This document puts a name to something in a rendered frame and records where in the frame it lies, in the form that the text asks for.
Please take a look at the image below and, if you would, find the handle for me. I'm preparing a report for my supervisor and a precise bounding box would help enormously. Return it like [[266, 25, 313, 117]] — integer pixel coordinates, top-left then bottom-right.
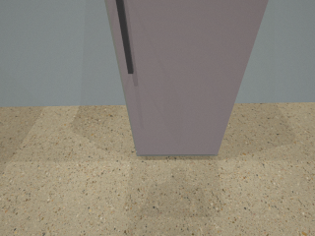
[[115, 0, 134, 74]]

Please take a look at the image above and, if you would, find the fridge door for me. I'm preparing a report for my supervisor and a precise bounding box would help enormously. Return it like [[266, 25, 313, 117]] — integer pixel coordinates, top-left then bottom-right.
[[107, 0, 269, 155]]

